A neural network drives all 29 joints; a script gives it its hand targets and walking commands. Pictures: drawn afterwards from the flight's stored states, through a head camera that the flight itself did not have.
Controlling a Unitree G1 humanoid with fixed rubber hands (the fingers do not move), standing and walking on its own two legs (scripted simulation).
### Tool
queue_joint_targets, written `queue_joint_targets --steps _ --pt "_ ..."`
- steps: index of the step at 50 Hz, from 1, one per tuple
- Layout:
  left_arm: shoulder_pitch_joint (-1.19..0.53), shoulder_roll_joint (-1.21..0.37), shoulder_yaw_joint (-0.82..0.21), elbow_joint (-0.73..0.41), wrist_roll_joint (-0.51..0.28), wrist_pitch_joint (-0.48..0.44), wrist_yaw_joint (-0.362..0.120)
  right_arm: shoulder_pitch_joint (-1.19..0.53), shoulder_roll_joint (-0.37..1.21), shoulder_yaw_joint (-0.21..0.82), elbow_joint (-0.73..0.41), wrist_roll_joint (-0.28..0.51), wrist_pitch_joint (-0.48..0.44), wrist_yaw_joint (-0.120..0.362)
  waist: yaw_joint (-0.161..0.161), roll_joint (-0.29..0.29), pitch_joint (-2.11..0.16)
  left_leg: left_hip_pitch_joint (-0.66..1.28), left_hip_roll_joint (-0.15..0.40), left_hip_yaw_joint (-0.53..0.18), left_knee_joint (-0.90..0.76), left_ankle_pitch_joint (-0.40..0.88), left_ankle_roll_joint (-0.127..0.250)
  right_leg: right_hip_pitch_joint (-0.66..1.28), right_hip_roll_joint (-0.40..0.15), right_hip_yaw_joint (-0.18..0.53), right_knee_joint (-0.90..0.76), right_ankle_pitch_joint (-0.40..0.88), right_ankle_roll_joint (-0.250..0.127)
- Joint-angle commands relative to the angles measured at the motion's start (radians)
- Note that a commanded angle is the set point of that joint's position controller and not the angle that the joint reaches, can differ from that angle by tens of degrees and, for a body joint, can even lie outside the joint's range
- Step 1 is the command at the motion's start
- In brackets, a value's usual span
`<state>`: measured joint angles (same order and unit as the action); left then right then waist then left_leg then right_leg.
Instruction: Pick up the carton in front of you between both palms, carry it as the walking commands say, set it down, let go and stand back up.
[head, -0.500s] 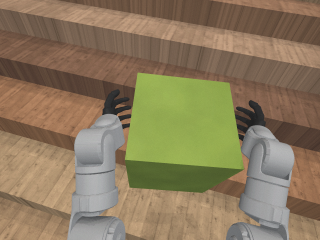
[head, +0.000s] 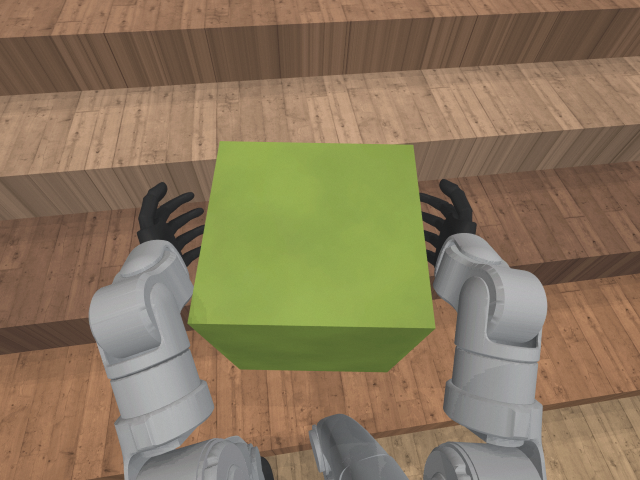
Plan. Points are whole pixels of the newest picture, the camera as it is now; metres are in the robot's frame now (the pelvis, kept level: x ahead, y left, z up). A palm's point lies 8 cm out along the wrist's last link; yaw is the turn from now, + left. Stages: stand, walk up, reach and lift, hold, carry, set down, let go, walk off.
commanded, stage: carry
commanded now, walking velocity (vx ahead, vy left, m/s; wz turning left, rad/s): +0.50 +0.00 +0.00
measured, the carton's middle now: (314, 272) +0.36 -0.05 +0.03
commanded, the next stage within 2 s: none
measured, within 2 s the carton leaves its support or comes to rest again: neither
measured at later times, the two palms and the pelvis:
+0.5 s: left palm out of the picture +0.63 +0.12 +0.30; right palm out of the picture +0.67 -0.19 +0.30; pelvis +0.31 -0.08 +0.16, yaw -1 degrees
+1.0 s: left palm out of the picture +0.98 +0.07 +0.42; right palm out of the picture +0.92 -0.23 +0.42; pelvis +0.61 -0.02 +0.29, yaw -3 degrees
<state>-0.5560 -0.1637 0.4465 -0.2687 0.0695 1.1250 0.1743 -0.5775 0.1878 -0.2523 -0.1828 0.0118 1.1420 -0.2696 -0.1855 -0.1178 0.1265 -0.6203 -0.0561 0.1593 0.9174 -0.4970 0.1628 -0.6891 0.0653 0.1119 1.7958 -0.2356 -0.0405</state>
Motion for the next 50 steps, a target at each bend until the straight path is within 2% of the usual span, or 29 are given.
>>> queue_joint_targets --steps 1,5,7,9,11,12,14,15,16,17,18,20,22,23,28,30,33,35,36,38,39,41,42,43,44,45,47,48,50 --pt "-0.463 -0.619 -0.688 -0.036 -0.138 -0.005 -0.004 -0.71 0.732 0.74 -0.248 0.304 -0.032 0.124 0.067 0.132 -0.584 0.768 0.331 -0.509 -0.466 0.455 0.089 -0.357 -0.096 -0.082 -0.003 -0.163 -0.037" --pt "-0.468 -0.525 -0.713 -0.044 -0.175 0.039 0.012 -0.543 0.604 0.677 -0.124 0.209 0.021 0.101 0.039 0.174 -0.514 0.983 0.425 -0.514 -0.567 0.504 0.174 -0.813 -0.135 -0.057 0.396 -0.434 -0.103" --pt "-0.46 -0.498 -0.695 0.035 -0.16 0.081 0.019 -0.511 0.523 0.622 -0.031 0.154 0.06 0.079 0.031 0.117 -0.339 0.858 0.389 -0.431 -0.708 0.298 0.138 -0.904 -0.152 -0.109 0.271 -0.47 -0.086" --pt "-0.548 -0.419 -0.634 0.102 -0.149 0.117 0.049 -0.541 0.477 0.526 0.015 0.156 0.093 0.077 0.132 0.138 -0.256 0.477 0.259 -0.236 -0.892 0.133 0.058 -0.453 -0.194 -0.212 -0.216 -0.311 -0.091" --pt "-0.517 -0.461 -0.62 0.134 -0.111 0.137 0.071 -0.594 0.507 0.491 0.031 0.169 0.106 0.076 0.24 0.402 -0.349 0.227 0.224 -0.018 -0.928 0.829 0.046 0.22 -0.083 -0.407 -0.485 -0.093 -0.099" --pt "-0.604 -0.506 -0.661 0.13 -0.172 0.141 0.07 -0.624 0.49 0.463 0.001 0.164 0.108 0.072 0.278 0.435 -0.481 0.303 0.214 0.049 -0.71 1.368 0.039 0.326 -0.006 -0.484 -0.48 -0.091 -0.092" --pt "-0.678 -0.694 -0.729 0.098 -0.286 0.133 0.052 -0.699 0.535 0.442 -0.08 0.164 0.1 0.076 0.369 0.377 -0.655 0.462 0.19 0.062 -0.254 1.903 0.001 0.432 0.116 -0.491 -0.692 -0.005 -0.102" --pt "-0.745 -0.724 -0.76 0.084 -0.298 0.13 0.053 -0.652 0.529 0.402 0.008 0.118 0.1 0.066 0.447 0.391 -0.65 0.489 0.138 0.103 0.028 1.764 -0.054 0.493 0.132 -0.439 -1.007 0.062 -0.087" --pt "-0.689 -0.675 -0.705 0.153 -0.279 0.138 0.046 -0.617 0.475 0.353 0.03 0.064 0.1 0.052 0.462 0.222 -0.651 0.229 0.073 -0.002 0.407 0.93 -0.126 0.688 -0.04 -0.041 -1.25 0.176 -0.174" --pt "-0.736 -0.689 -0.728 0.22 -0.294 0.128 0.039 -0.477 0.43 0.255 0.151 -0.069 0.106 0.044 0.306 -0.038 -0.671 -0.006 -0.102 -0.217 0.848 0.258 -0.174 0.755 -0.366 0.596 -1.338 0.762 -0.302" --pt "-0.877 -0.75 -0.819 0.153 -0.387 0.109 0.026 -0.448 0.413 0.182 0.211 -0.119 0.094 0.044 0.308 0.039 -0.804 -0.041 -0.022 -0.34 1.046 0.24 -0.099 0.721 -0.42 0.708 -1.376 0.438 -0.405" --pt "-1.05 -0.881 -0.891 0.002 -0.469 0.066 -0.019 -0.669 0.556 0.224 0.102 -0.064 0.065 0.069 0.278 0.083 -0.681 -0.171 0.011 -0.339 1.118 0.301 -0.041 0.481 -0.294 0.57 -1.394 -0.322 -0.284" --pt "-1.093 -0.954 -0.896 -0.006 -0.493 0.05 -0.058 -0.768 0.62 0.309 0.031 -0.002 0.035 0.097 0.183 0.11 -0.55 -0.189 0.096 -0.312 0.959 0.253 -0.061 0.399 -0.311 0.448 -1.392 -0.469 -0.187" --pt "-1.021 -1.001 -0.872 0.077 -0.484 0.048 -0.064 -0.806 0.608 0.328 0.021 0.001 0.01 0.095 0.2 0.174 -0.576 -0.199 0.115 -0.292 0.844 0.282 -0.045 0.484 -0.305 0.384 -1.392 -0.377 -0.167" --pt "-0.627 -0.729 -0.704 0.219 -0.254 0.068 -0.008 -0.644 0.568 0.465 0.003 0.049 0.038 0.074 0.307 0.038 -0.594 -0.509 0.112 -0.118 0.726 0.168 -0.038 0.916 -0.329 0.237 -1.39 0.178 -0.236" --pt "-0.459 -0.628 -0.613 0.363 -0.168 0.097 0.01 -0.634 0.528 0.495 0.045 0.057 0.071 0.06 0.324 -0.031 -0.548 -0.809 0.077 -0.055 1.063 0.071 -0.032 1.14 -0.345 0.215 -1.384 0.406 -0.242" --pt "-0.524 -0.627 -0.607 0.242 -0.156 0.1 0.022 -0.722 0.605 0.545 0.003 0.163 0.084 0.083 0.35 0.01 -0.454 -1.063 0.105 -0.121 1.262 -0.158 -0.021 1.176 -0.391 0.275 -1.454 0.221 -0.243" --pt "-0.607 -0.578 -0.585 0.22 -0.163 0.119 0.016 -0.782 0.536 0.472 0.029 0.101 0.1 0.055 0.206 0.072 -0.268 -0.851 0.179 -0.063 1.029 -0.035 -0.043 0.775 -0.337 0.074 -1.597 -0.019 -0.146" --pt "-0.629 -0.507 -0.58 0.216 -0.174 0.122 0.017 -0.669 0.535 0.455 0.078 0.087 0.112 0.037 0.19 -0.031 -0.255 -0.683 0.176 -0.056 0.802 -0.032 -0.039 0.696 -0.305 -0.006 -1.703 -0.117 -0.117" --pt "-0.647 -0.507 -0.549 0.145 -0.167 0.111 0.018 -0.825 0.601 0.512 0.024 0.12 0.092 0.015 0.145 -0.144 -0.256 -0.094 0.12 0.122 0.451 0.13 -0.014 0.261 -0.216 -0.2 -1.88 0.45 -0.144" --pt "-0.745 -0.497 -0.549 0.106 -0.206 0.105 0.023 -0.846 0.643 0.477 0.075 0.131 0.09 0.003 0.116 -0.223 -0.362 0.051 0.048 0.197 0.454 0.247 -0.002 0.295 -0.226 -0.294 -1.774 0.981 -0.158" --pt "-0.572 -0.504 -0.521 0.181 -0.144 0.105 0.035 -0.782 0.678 0.544 0.046 0.207 0.064 0.017 -0.054 -0.215 -0.685 0.361 -0.058 0.177 0.18 0.264 -0.03 0.618 -0.22 -0.345 -1.204 1.545 -0.05" --pt "-0.572 -0.489 -0.473 0.205 -0.093 0.093 0.041 -0.829 0.691 0.559 0.025 0.214 0.054 0.025 -0.065 -0.023 -0.742 0.509 -0.085 0.078 -0.136 0.322 -0.049 0.592 -0.173 -0.285 -0.836 1.462 -0.011" --pt "-0.548 -0.49 -0.452 0.183 -0.058 0.063 0.045 -0.746 0.758 0.608 0.086 0.247 0.048 0.043 -0.004 0.109 -0.772 0.683 0.077 -0.26 -0.403 0.565 0.042 0.415 -0.061 -0.119 -0.468 0.7 0.05" --pt "-0.556 -0.536 -0.443 0.171 -0.053 0.053 0.036 -0.768 0.777 0.641 0.054 0.266 0.021 0.054 0.051 0.412 -0.844 0.909 0.369 -0.731 -0.379 1.281 0.208 0.064 0.115 0.007 0.001 -0.056 0.077" --pt "-0.581 -0.561 -0.495 0.187 -0.079 0.055 0.019 -0.759 0.811 0.621 0.036 0.27 0.002 0.071 0.053 0.374 -0.889 0.889 0.325 -0.726 -0.368 1.187 0.244 0.014 0.068 0.082 0.196 -0.028 0.004" --pt "-0.706 -0.645 -0.579 0.076 -0.147 0.025 -0.013 -0.769 0.894 0.665 -0.023 0.288 -0.012 0.094 0.069 0.099 -0.781 0.691 0.339 -0.821 -0.407 0.29 0.22 -0.182 -0.009 0.15 0.24 -0.028 -0.037" --pt "-0.656 -0.688 -0.564 0.15 -0.131 0.023 -0.024 -0.898 0.886 0.698 -0.082 0.333 -0.018 0.112 0.085 0.152 -0.685 0.65 0.354 -0.74 -0.445 0.077 0.174 -0.262 -0.062 0.14 0.223 -0.065 -0.045" --pt "-0.674 -0.646 -0.571 0.034 -0.111 -0.003 -0.011 -0.897 0.893 0.728 -0.093 0.345 -0.021 0.135 0.128 0.048 -0.583 0.585 0.357 -0.612 -0.45 0.108 0.071 -0.267 -0.112 0.085 0.105 -0.032 -0.046"
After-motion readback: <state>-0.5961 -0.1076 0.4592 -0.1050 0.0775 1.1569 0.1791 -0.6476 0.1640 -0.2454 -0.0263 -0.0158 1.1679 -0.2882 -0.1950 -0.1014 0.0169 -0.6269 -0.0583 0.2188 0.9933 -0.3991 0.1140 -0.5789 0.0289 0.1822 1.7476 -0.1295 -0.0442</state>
